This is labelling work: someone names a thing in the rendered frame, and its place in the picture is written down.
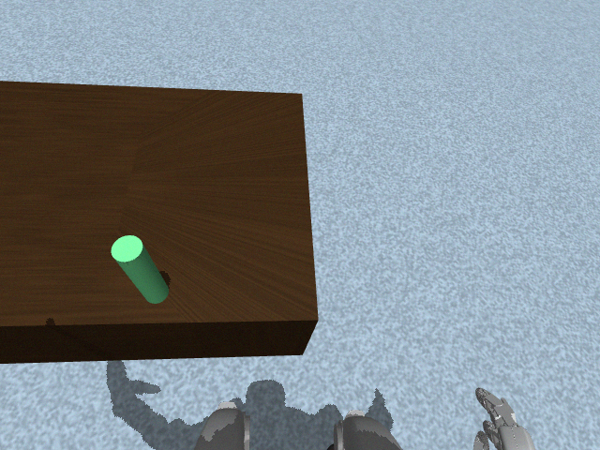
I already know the can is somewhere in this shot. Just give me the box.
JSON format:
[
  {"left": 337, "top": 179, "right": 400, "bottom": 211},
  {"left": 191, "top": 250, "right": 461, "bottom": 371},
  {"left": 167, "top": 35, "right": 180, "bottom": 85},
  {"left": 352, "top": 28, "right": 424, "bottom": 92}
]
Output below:
[{"left": 111, "top": 235, "right": 169, "bottom": 304}]

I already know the right robot hand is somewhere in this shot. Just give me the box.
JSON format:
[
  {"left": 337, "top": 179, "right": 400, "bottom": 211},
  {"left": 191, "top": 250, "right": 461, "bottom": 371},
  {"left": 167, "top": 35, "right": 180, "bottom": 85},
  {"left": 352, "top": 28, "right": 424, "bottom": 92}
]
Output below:
[{"left": 473, "top": 388, "right": 535, "bottom": 450}]

